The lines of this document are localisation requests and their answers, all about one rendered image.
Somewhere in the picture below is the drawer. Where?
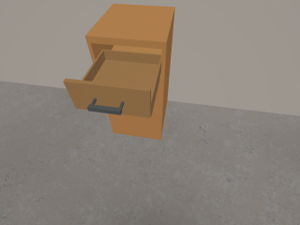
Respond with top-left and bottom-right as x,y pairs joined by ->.
63,49 -> 162,118

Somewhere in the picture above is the handle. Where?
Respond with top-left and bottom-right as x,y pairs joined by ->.
87,98 -> 124,115

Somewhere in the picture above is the cabinet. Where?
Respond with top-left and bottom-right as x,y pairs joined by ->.
85,4 -> 175,140

